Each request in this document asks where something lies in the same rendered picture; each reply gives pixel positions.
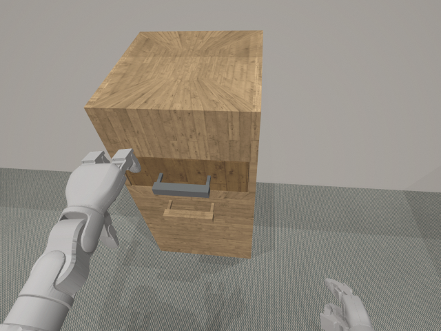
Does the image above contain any handle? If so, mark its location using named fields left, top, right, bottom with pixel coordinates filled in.
left=163, top=209, right=214, bottom=223
left=152, top=173, right=211, bottom=198

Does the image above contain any robot right hand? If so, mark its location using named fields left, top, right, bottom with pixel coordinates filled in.
left=320, top=278, right=373, bottom=331

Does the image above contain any drawer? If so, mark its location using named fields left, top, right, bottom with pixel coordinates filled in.
left=125, top=157, right=249, bottom=192

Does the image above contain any left robot forearm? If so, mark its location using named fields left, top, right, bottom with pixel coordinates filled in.
left=0, top=205, right=105, bottom=331

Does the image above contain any cabinet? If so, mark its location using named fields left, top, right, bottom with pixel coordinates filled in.
left=84, top=30, right=263, bottom=259

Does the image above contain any robot left hand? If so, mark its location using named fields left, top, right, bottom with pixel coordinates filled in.
left=65, top=148, right=141, bottom=248

